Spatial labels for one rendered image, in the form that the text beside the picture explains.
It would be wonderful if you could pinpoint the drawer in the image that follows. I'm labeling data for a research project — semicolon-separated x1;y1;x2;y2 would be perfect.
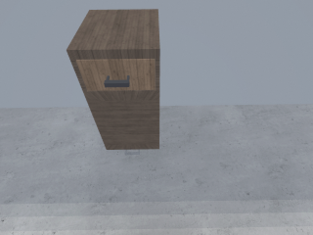
76;59;156;91

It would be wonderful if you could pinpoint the handle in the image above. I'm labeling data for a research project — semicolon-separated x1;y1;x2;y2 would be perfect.
104;75;130;88

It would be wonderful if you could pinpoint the cabinet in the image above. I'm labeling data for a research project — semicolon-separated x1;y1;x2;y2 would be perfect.
67;9;160;150

